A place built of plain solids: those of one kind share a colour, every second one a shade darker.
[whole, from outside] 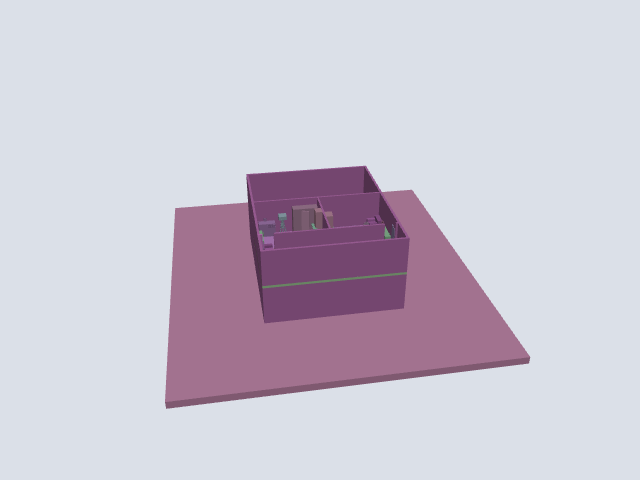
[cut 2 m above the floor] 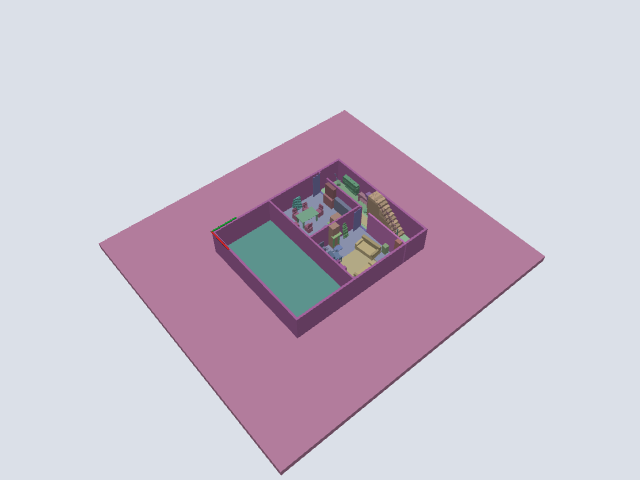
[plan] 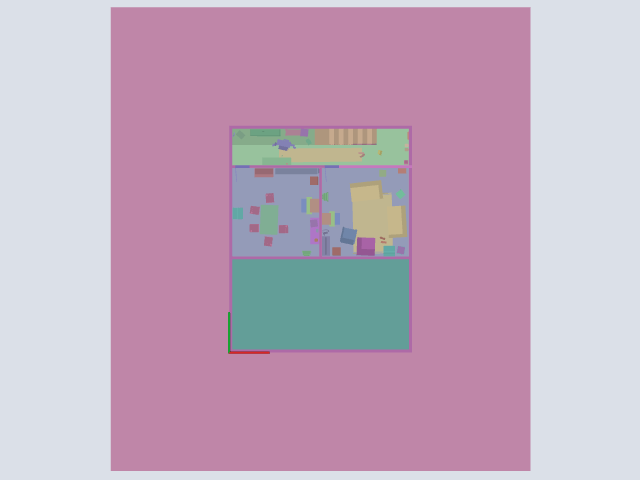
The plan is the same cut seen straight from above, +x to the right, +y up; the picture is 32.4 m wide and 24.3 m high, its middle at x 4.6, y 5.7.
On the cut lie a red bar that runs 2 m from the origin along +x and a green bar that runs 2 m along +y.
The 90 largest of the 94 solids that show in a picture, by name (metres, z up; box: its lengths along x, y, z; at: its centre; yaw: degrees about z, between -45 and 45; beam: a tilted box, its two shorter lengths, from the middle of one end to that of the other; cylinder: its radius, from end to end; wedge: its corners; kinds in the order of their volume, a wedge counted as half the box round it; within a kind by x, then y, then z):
{
 "under_1": {"box": [21.26, 23.49, 0.5], "at": [4.63, 5.75, -0.33]},
 "wall_1": {"box": [0.16, 4.57, 5.58], "at": [0.08, 2.44, 2.49]},
 "wall_2": {"box": [0.16, 4.49, 5.58], "at": [0.08, 7.11, 2.49]},
 "wall_3": {"box": [0.16, 1.85, 5.58], "at": [0.08, 10.4, 2.49]},
 "wall_4": {"box": [0.31, 0.13, 5.58], "at": [0.15, 9.41, 2.49]},
 "wall_5": {"box": [3.81, 0.13, 2.78], "at": [2.94, 9.41, 1.09]},
 "wall_6": {"box": [9.26, 0.16, 5.58], "at": [4.63, 0.08, 2.49]},
 "wall_7": {"box": [9.26, 0.13, 5.58], "at": [4.63, 4.79, 2.49]},
 "wall_8": {"box": [0.13, 4.49, 5.58], "at": [4.63, 7.11, 2.49]},
 "wall_9": {"box": [7.2, 0.13, 2.5], "at": [4.63, 9.41, 4.03]},
 "wall_10": {"box": [9.26, 0.16, 5.58], "at": [4.63, 11.41, 2.49]},
 "wall_11": {"box": [3.7, 0.13, 2.78], "at": [7.41, 9.41, 1.09]},
 "wall_12": {"box": [0.16, 4.57, 5.58], "at": [9.18, 2.44, 2.49]},
 "wall_13": {"box": [0.16, 4.49, 5.58], "at": [9.18, 7.11, 2.49]},
 "wall_14": {"box": [0.16, 1.85, 5.58], "at": [9.18, 10.4, 2.49]},
 "stair_1": {"box": [0.5, 0.82, 2.68], "at": [4.58, 10.92, 1.04]},
 "stair_2": {"box": [0.74, 0.82, 2.48], "at": [4.7, 10.92, 0.94]},
 "stair_3": {"box": [0.98, 0.82, 2.29], "at": [4.82, 10.92, 0.84]},
 "stair_4": {"box": [1.22, 0.82, 2.09], "at": [4.94, 10.92, 0.74]},
 "stair_5": {"box": [1.46, 0.82, 1.89], "at": [5.06, 10.92, 0.64]},
 "stair_6": {"box": [1.7, 0.82, 1.69], "at": [5.18, 10.92, 0.55]},
 "stair_7": {"box": [1.94, 0.82, 1.49], "at": [5.3, 10.92, 0.45]},
 "stair_8": {"box": [2.18, 0.82, 1.29], "at": [5.42, 10.92, 0.35]},
 "stair_9": {"box": [2.42, 0.82, 1.09], "at": [5.54, 10.92, 0.25]},
 "stair_10": {"box": [2.66, 0.82, 0.9], "at": [5.66, 10.92, 0.15]},
 "stair_11": {"box": [2.9, 0.82, 0.7], "at": [5.78, 10.92, 0.05]},
 "stair_12": {"box": [3.14, 0.82, 0.5], "at": [5.9, 10.92, -0.05]},
 "floor_gear_1": {"box": [8.94, 4.57, 0.5], "at": [4.63, 2.44, -0.25]},
 "floor_stue_1": {"box": [4.41, 4.49, 0.5], "at": [2.36, 7.11, -0.25]},
 "floor_stue_2": {"box": [4.41, 4.49, 0.5], "at": [6.9, 7.11, -0.25]},
 "floor_hall_1": {"box": [4.17, 0.82, 0.5], "at": [2.25, 10.92, -0.25]},
 "floor_hall_2": {"box": [8.94, 1.03, 0.5], "at": [4.63, 9.99, -0.25]},
 "floor_hall_3": {"box": [1.65, 0.82, 0.5], "at": [8.28, 10.92, -0.25]},
 "upper_floor_loft_1": {"box": [4.41, 4.49, 0.16], "at": [6.9, 7.11, 2.7]},
 "wardrobe_1": {"box": [1.75, 0.6, 2.0], "at": [5.61, 5.17, 3.78]},
 "wardrobe_2": {"box": [0.55, 0.06, 1.76], "at": [5.63, 5.57, 3.77], "yaw": -25.4},
 "fixture_stack_loft_1": {"box": [0.47, 0.7, 2.55], "at": [4.33, 7.44, 4.01]},
 "fixture_stack_loft_2": {"box": [0.47, 0.6, 2.55], "at": [4.93, 6.77, 4.01]},
 "fixture_breast_stue_1": {"box": [0.47, 0.7, 2.53], "at": [4.33, 7.44, 1.22]},
 "fixture_breast_stue_2": {"box": [0.47, 0.6, 2.53], "at": [4.93, 6.77, 1.22]},
 "sofa_1": {"box": [0.17, 0.92, 0.18], "at": [6.24, 8.09, 0.54], "yaw": 6.3},
 "sofa_2": {"box": [1.6, 0.23, 0.39], "at": [6.91, 8.53, 0.65], "yaw": 6.3},
 "sofa_3": {"box": [1.6, 0.93, 0.34], "at": [6.95, 8.17, 0.28], "yaw": 6.3},
 "sofa_4": {"box": [0.17, 0.92, 0.18], "at": [7.67, 8.25, 0.54], "yaw": 6.3},
 "sofa_5": {"box": [0.92, 0.17, 0.18], "at": [8.45, 7.33, 0.54], "yaw": 3.5},
 "sofa_6": {"box": [0.93, 1.6, 0.34], "at": [8.5, 6.62, 0.28], "yaw": 3.5},
 "sofa_7": {"box": [0.92, 0.17, 0.18], "at": [8.54, 5.91, 0.54], "yaw": 3.5},
 "sofa_8": {"box": [0.23, 1.6, 0.39], "at": [8.86, 6.64, 0.65], "yaw": 3.5},
 "cube_shelf_1": {"box": [0.39, 1.46, 0.76], "at": [0.36, 7.4, 3.16]},
 "cube_shelf_2": {"box": [1.46, 0.39, 0.76], "at": [2.41, 9.69, 0.38]},
 "bookcase_1": {"box": [2.14, 0.31, 1.15], "at": [3.41, 9.18, 0.57]},
 "rug_1": {"box": [4.2, 0.7, 0.08], "at": [4.62, 10.0, -0.03], "yaw": 0.5},
 "rug_2": {"box": [2.0, 2.9, 0.08], "at": [7.26, 6.54, -0.03], "yaw": 1.2},
 "tall_cupboard_1": {"box": [0.96, 0.47, 0.89], "at": [1.76, 9.11, 0.44]},
 "tall_cupboard_2": {"box": [0.92, 0.3, 0.99], "at": [1.76, 9.18, 1.38]},
 "armchair_club_1": {"box": [0.33, 0.92, 0.38], "at": [0.34, 5.46, 3.39]},
 "armchair_club_2": {"box": [0.24, 0.87, 0.18], "at": [6.59, 5.4, 0.51], "yaw": -1.9},
 "armchair_club_3": {"box": [0.92, 0.33, 0.38], "at": [6.92, 5.08, 0.61], "yaw": -1.9},
 "armchair_club_4": {"box": [0.92, 0.9, 0.35], "at": [6.93, 5.37, 0.24], "yaw": -1.9},
 "armchair_club_5": {"box": [0.24, 0.87, 0.18], "at": [7.27, 5.38, 0.51], "yaw": -1.9},
 "chest_drawers_1": {"box": [1.15, 0.5, 0.99], "at": [8.29, 5.12, 3.28]},
 "sideboard_1": {"box": [0.45, 1.35, 0.71], "at": [4.33, 6.16, 0.51]},
 "wall_foot_1": {"box": [9.26, 0.16, 0.17], "at": [4.63, 11.41, 2.71]},
 "stacking_chair_1": {"box": [0.42, 0.44, 0.67], "at": [4.3, 8.7, 0.34]},
 "stacking_chair_2": {"box": [0.44, 0.42, 0.67], "at": [5.43, 5.13, 0.34]},
 "billy_1": {"box": [0.42, 0.28, 2.02], "at": [8.76, 9.2, 1.01]},
 "tv_board_1": {"box": [0.4, 1.0, 0.48], "at": [4.91, 5.4, 0.24]},
 "armchair_frame_1": {"box": [0.62, 0.26, 0.41], "at": [5.99, 5.64, 0.61], "yaw": -11.8},
 "armchair_frame_2": {"box": [0.63, 0.74, 0.18], "at": [6.04, 5.91, 0.32], "yaw": -11.8},
 "hook_row_1": {"box": [1.47, 0.32, 0.033], "at": [1.82, 11.15, 1.24]},
 "hook_row_2": {"box": [1.55, 0.35, 0.25], "at": [1.84, 11.14, 0.75]},
 "table_lamp_1": {"box": [0.39, 0.38, 0.26], "at": [3.81, 11.13, 1.23], "yaw": -5.3},
 "table_lamp_2": {"box": [0.37, 0.37, 0.26], "at": [4.3, 6.54, 1.31], "yaw": 7.3},
 "table_lamp_3": {"box": [0.37, 0.36, 0.26], "at": [8.7, 5.18, 1.0], "yaw": -11.5},
 "leaf_stue_door_1": {"box": [0.035, 0.72, 2.0], "at": [0.35, 8.99, 1.0], "yaw": 4.0},
 "leaf_stue_door_2": {"box": [0.035, 0.72, 2.0], "at": [4.89, 8.99, 1.0], "yaw": 5.0},
 "bar_stool_1": {"box": [0.35, 0.35, 0.74], "at": [7.78, 9.07, 0.37], "yaw": -1.3},
 "laundry_basket_1": {"box": [0.37, 0.37, 0.6], "at": [8.68, 8.02, 0.3], "yaw": 39.8},
 "floor_lamp_1": {"box": [0.55, 0.56, 0.26], "at": [7.19, 5.17, 4.15]},
 "fixture_hearth_stue_1": {"box": [0.45, 0.7, 0.1], "at": [3.87, 7.44, 0.0]},
 "fixture_hearth_stue_2": {"box": [0.45, 0.6, 0.1], "at": [5.39, 6.77, 0.0]},
 "dining_table_1": {"box": [0.9, 1.5, 0.031], "at": [2.02, 6.72, 0.73], "yaw": -2.0},
 "console_1": {"box": [1.05, 0.3, 0.13], "at": [3.38, 11.14, 0.71]},
 "drinks_crate_1": {"box": [0.4, 0.3, 0.24], "at": [0.57, 11.03, 0.12], "yaw": -42.2},
 "fixture_breast_stue_shelf_1": {"box": [0.29, 0.88, 0.04], "at": [4.05, 7.44, 1.27]},
 "fixture_breast_stue_shelf_2": {"box": [0.29, 0.78, 0.04], "at": [5.2, 6.77, 1.27]},
 "sweater_floor_1": {"box": [0.7, 0.3, 0.08], "at": [2.77, 10.59, 0.04], "yaw": -12.1},
 "sill_stue_door_1": {"box": [0.72, 0.13, 0.08], "at": [0.67, 9.41, -0.02]},
 "sill_stue_door_2": {"box": [0.72, 0.13, 0.08], "at": [5.2, 9.41, -0.02]},
 "chair_bentwood_1": {"box": [0.41, 0.41, 0.035], "at": [1.29, 6.3, 0.44], "yaw": 0.1}
}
